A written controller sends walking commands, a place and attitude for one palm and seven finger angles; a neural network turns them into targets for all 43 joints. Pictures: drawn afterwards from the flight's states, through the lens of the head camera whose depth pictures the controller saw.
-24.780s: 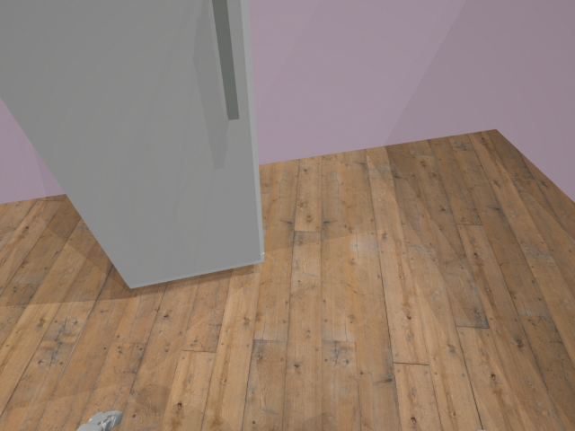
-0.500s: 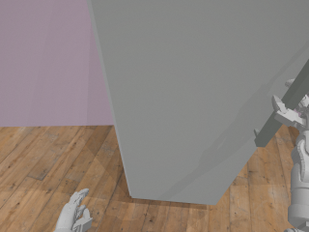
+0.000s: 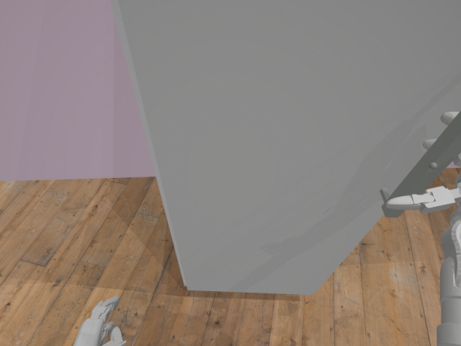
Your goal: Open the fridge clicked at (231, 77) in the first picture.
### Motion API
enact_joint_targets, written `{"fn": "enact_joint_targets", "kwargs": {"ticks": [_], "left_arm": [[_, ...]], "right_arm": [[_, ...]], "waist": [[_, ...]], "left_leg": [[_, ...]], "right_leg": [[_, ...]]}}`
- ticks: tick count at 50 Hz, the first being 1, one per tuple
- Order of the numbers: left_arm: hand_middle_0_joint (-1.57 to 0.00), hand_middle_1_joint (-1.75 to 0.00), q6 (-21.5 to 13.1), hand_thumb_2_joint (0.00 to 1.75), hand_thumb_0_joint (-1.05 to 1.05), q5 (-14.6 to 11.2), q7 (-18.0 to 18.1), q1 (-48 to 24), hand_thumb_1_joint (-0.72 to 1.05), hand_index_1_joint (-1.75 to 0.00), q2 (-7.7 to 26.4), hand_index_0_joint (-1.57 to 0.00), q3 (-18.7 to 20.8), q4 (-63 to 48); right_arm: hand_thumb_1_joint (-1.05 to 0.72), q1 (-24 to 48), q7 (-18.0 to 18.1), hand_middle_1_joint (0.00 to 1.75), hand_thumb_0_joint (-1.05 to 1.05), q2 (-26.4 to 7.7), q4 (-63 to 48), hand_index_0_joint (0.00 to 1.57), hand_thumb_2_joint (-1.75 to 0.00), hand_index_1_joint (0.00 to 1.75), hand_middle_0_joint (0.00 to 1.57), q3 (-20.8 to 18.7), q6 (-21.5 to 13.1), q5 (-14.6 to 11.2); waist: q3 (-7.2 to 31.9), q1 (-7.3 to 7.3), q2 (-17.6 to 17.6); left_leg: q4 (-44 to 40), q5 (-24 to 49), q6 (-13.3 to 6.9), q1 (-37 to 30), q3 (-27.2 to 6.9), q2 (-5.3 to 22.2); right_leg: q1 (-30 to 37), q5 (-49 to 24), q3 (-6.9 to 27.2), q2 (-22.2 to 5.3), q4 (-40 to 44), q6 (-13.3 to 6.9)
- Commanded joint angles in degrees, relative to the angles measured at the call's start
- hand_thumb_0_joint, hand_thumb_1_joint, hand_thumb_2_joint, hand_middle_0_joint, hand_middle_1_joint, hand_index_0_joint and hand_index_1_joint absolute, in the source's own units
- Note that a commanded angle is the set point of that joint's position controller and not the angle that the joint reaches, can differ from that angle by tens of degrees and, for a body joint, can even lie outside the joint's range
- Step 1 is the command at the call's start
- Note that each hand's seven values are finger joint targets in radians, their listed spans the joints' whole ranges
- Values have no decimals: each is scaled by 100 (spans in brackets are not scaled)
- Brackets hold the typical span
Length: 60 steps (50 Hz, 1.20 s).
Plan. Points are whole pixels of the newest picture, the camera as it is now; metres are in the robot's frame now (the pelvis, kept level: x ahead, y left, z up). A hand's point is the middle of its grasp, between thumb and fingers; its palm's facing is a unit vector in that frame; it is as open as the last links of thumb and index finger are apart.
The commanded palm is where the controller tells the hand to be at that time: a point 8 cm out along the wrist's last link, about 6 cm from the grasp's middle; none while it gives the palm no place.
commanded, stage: slip the hand off the handle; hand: right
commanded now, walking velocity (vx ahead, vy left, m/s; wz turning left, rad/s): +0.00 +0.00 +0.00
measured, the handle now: (432, 147) +0.39 -0.30 +0.18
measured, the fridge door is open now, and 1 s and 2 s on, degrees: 6 4 4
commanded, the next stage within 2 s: draw the hand back to the body in 1.30 s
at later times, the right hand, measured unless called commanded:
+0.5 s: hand out of the picture +0.36 -0.33 +0.18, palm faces +0.44 +0.87 -0.22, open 14.7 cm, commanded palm +0.32 -0.38 +0.18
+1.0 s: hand out of the picture +0.30 -0.38 +0.17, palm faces +0.49 +0.84 -0.24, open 14.6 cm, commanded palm +0.26 -0.41 +0.18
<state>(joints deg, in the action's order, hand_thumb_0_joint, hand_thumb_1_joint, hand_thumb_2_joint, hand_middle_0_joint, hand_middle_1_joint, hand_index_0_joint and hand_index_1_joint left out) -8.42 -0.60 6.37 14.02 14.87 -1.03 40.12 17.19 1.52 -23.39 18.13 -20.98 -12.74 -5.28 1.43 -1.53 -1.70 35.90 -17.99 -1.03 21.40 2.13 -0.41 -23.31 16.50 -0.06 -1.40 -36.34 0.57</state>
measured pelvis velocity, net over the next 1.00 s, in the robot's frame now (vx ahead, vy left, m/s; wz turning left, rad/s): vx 0.01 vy -0.01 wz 0.00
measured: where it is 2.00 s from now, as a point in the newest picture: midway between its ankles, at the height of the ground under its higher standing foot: outside the picture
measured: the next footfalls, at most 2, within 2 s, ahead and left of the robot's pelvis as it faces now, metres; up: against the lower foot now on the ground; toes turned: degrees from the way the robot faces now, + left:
none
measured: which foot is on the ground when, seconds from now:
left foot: down 0.00-1.00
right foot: down 0.00-1.00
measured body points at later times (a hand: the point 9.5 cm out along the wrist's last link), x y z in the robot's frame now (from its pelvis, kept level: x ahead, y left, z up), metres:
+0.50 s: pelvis +0.03 -0.01 +0.00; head +0.06 +0.00 +0.45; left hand +0.18 +0.24 -0.10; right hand +0.33 -0.38 +0.19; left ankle +0.01 +0.11 -0.72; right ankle +0.02 -0.13 -0.72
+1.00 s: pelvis +0.01 -0.01 +0.00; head +0.03 -0.01 +0.44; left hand +0.14 +0.24 -0.10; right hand +0.27 -0.42 +0.19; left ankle +0.01 +0.11 -0.72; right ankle +0.02 -0.13 -0.72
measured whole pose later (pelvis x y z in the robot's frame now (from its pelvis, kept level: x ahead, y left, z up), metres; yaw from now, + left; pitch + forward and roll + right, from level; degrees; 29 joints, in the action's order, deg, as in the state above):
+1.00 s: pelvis +0.01 -0.01 +0.00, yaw +0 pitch +5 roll +1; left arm -5.5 -0.9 7.8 15.6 14.8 -1.1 38.5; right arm 10.4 -11.1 -32.3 21.4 -36.2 -13.2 -9.8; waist 3.4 -1.5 -1.1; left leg 37.5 -19.2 -0.2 23.6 2.2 -0.4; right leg -26.6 18.9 0.0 -1.4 -40.1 -0.3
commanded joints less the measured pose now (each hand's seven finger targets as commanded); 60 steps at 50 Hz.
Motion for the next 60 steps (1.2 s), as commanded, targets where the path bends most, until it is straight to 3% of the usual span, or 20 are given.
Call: {"fn": "enact_joint_targets", "kwargs": {"ticks": [1, 4, 6, 10, 14, 17, 22, 23, 26, 30, 31, 35, 37, 40, 50, 52, 53, 54, 56, 60], "left_arm": [[-20, -30, -214, 90, 0, 6, 49, -334, 90, -30, 711, -20, 286, -823], [-20, -30, -119, 90, 0, 5, 20, -349, 90, -30, 649, -20, 268, -912], [-20, -30, -28, 90, 0, 10, 44, -329, 90, -30, 660, -20, 285, -873], [-20, -30, 16, 90, 0, 11, 39, -367, 90, -30, 601, -20, 286, -959], [-20, -30, 50, 90, 0, 8, 69, -300, 90, -30, 632, -20, 302, -882], [-20, -30, 76, 90, 0, -8, 96, -259, 90, -30, 657, -20, 316, -866], [-20, -30, 132, 90, 0, -33, 147, -223, 90, -30, 699, -20, 298, -826], [-20, -30, 131, 90, 0, -37, 146, -233, 90, -30, 694, -20, 296, -852], [-20, -30, 164, 90, 0, -5, 147, -152, 90, -30, 727, -20, 300, -811], [-20, -30, 173, 90, 0, 7, 142, -50, 90, -30, 762, -20, 308, -803], [-20, -30, 187, 90, 0, 10, 140, -41, 90, -30, 761, -20, 326, -808], [-20, -30, 174, 90, 0, -18, 103, -124, 90, -30, 749, -20, 321, -972], [-20, -30, 177, 90, 0, -48, 121, -102, 90, -30, 782, -20, 317, -955], [-20, -30, 144, 90, 0, -60, 173, -164, 90, -30, 791, -20, 308, -978], [-20, -30, -63, 90, 0, -57, 291, -313, 90, -30, 797, -20, 241, -955], [-20, -30, -106, 90, 0, -61, 309, -299, 90, -30, 804, -20, 229, -922], [-20, -30, -123, 90, 0, -67, 321, -319, 90, -30, 815, -20, 227, -930], [-20, -30, -140, 90, 0, -70, 334, -344, 90, -30, 813, -20, 212, -943], [-20, -30, -149, 90, 0, -71, 349, -321, 90, -30, 826, -20, 215, -900], [-20, -30, -239, 90, 0, -63, 345, -436, 90, -30, 790, -20, 194, -1018]], "right_arm": [[55, 1455, 146, 115, 0, -1655, -1345, 25, -20, 115, 25, -733, -63, 16], [55, 1304, 86, 115, 0, -1662, -1515, 25, -20, 115, 25, -831, 44, 10], [55, 1211, 76, 115, 0, -2001, -1507, 25, -20, 115, 25, -1211, 67, -13], [55, 1487, -121, 115, 0, -1781, -1854, 25, -20, 115, 25, -939, -15, 20], [55, 1575, -368, 115, 0, -1762, -1688, 25, -20, 115, 25, -810, -40, 10], [55, 1428, -520, 115, 0, -1893, -1537, 25, -20, 115, 25, -957, 7, -88], [55, 1477, -650, 115, 0, -2215, -1064, 25, -20, 115, 25, -1305, 60, -229], [55, 1502, -673, 115, 0, -2183, -1051, 25, -20, 115, 25, -1268, 55, -241], [55, 1608, -646, 115, 0, -2606, -882, 25, -20, 115, 25, -1572, -49, -160], [55, 1832, -768, 115, 0, -2710, -577, 25, -20, 115, 25, -1575, -211, -139], [55, 1668, -799, 115, 0, -2775, -639, 25, -20, 115, 25, -1668, -269, -157], [55, 1150, -1011, 115, 0, -2660, -918, 25, -20, 115, 25, -1615, -331, -280], [55, 958, -1052, 115, 0, -2737, -685, 25, -20, 115, 25, -1781, -289, -398], [55, 897, -1106, 115, 0, -2983, -724, 25, -20, 115, 25, -2067, -295, -521], [55, 863, -1336, 115, 0, -2964, -1061, 25, -20, 115, 25, -1904, -452, -583], [55, 799, -1424, 115, 0, -2920, -938, 25, -20, 115, 25, -1914, -423, -671], [55, 601, -1468, 115, 0, -3082, -881, 25, -20, 115, 25, -2094, -410, -714], [55, 571, -1524, 115, 0, -3007, -858, 25, -20, 115, 25, -2027, -389, -744], [55, 346, -1578, 115, 0, -3264, -735, 25, -20, 115, 25, -2329, -346, -820], [55, 350, -1722, 115, 0, -3190, -1196, 25, -20, 115, 25, -2271, -402, -896]], "waist": [[1691, -97, 94], [1717, -142, 116], [1683, -186, 208], [1875, -68, -305], [1833, 50, -501], [1864, -2, -466], [1690, -22, -171], [1669, -26, -204], [1724, -78, -292], [1788, 13, -276], [1824, -52, -306], [1956, -119, -584], [1688, -99, -286], [1512, -138, -219], [1322, -31, -675], [1241, -13, -533], [1245, -93, -513], [1264, -77, -429], [1201, -165, -341], [1350, -158, -643]], "left_leg": [[-414, 1839, 27, -662, -90, 42], [-333, 2191, 50, -757, -73, 42], [-332, 2339, 52, -874, -82, 35], [-227, 2430, 24, -674, -46, -18], [-210, 2361, 3, -435, -26, -44], [-217, 2381, -10, -467, -8, -48], [-257, 2205, -1, -449, 27, -48], [-265, 2157, 9, -406, 15, -51], [-230, 2084, -12, -454, 3, -48], [-212, 1916, 8, -298, -12, -69], [-227, 1906, -4, -390, -24, -69], [-188, 1843, -11, -363, -8, -96], [-280, 1586, 13, -295, 2, -101], [-348, 1203, 22, -236, -1, -95], [-400, 533, -9, 137, -11, -90], [-443, 426, -4, 181, -9, -87], [-439, 360, -13, 130, -2, -88], [-432, 394, -5, 116, 3, -78], [-457, 442, -3, 27, -16, -63], [-359, 649, -17, 72, 41, -82]], "right_leg": [[821, -1612, -193, 161, 312, -227], [793, -1856, -217, 181, 304, -210], [726, -1949, -241, 158, 293, -218], [1049, -2272, -217, 157, 209, -195], [1192, -2409, -145, 132, 131, -181], [1191, -2489, -100, 122, 121, -177], [917, -2211, -53, 135, 172, -162], [904, -2129, -73, 149, 161, -169], [791, -2088, -63, 142, 145, -174], [746, -1925, -53, 147, 96, -184], [724, -1911, -68, 139, 93, -201], [797, -1938, -65, 153, 92, -201], [586, -1569, -66, 139, 145, -216], [427, -1175, -38, 149, 225, -218], [544, -631, 59, 157, 240, -225], [518, -491, 92, 149, 248, -226], [450, -436, 127, 151, 272, -213], [452, -455, 117, 166, 261, -219], [351, -501, 84, 154, 229, -216], [570, -740, 123, 186, 192, -193]]}}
